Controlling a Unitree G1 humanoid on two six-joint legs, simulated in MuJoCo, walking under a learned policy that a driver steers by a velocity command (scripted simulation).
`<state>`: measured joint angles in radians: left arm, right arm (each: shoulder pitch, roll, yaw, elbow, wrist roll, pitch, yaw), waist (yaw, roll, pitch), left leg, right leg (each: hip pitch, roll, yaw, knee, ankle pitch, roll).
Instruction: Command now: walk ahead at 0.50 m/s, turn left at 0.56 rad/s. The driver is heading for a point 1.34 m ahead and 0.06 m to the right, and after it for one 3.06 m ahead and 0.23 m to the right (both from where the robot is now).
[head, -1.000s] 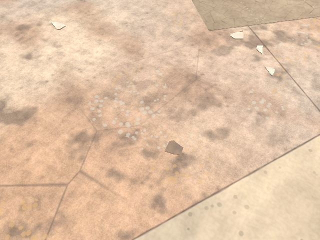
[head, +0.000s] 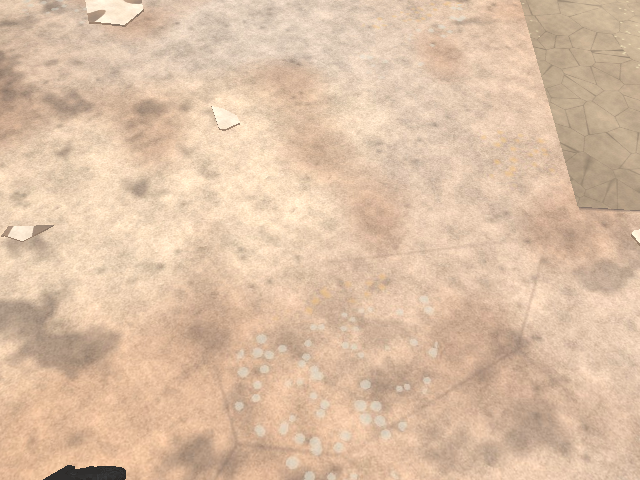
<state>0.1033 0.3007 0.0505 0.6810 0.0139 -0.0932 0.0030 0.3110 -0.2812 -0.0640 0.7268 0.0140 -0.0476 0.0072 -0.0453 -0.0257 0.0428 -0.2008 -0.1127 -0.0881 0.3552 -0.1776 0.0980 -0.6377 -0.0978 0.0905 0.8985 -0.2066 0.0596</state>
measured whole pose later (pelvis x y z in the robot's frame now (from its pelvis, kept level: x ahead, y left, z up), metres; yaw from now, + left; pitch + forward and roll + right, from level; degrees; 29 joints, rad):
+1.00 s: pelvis +0.53 +0.06 +0.00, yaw +3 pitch +1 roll +2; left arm 0.20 0.31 0.07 0.79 -0.02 -0.03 0.00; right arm 0.32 -0.26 -0.07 0.82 -0.02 -0.10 0.01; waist -0.05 -0.05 0.02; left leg -0.07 -0.04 0.15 0.26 -0.20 0.05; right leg -0.68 -0.10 0.08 0.97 -0.11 0.01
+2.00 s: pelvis +1.10 -0.01 +0.00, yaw -21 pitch +1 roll +1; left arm 0.19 0.29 0.05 0.70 -0.01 -0.06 0.00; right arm 0.35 -0.26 -0.04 0.84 0.00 -0.09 0.02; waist -0.06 -0.04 0.02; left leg -0.15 -0.06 0.01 0.29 -0.17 0.06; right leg -0.61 -0.08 0.05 0.92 -0.22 0.00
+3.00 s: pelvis +1.60 -0.11 +0.00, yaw +8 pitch +1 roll +0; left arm 0.11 0.31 0.06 0.75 0.01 -0.09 0.00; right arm 0.32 -0.27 -0.06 0.72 0.01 -0.05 0.01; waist -0.04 -0.03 0.05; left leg -0.19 -0.10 -0.06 0.35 -0.17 0.10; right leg -0.64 -0.11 0.06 0.94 -0.18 0.04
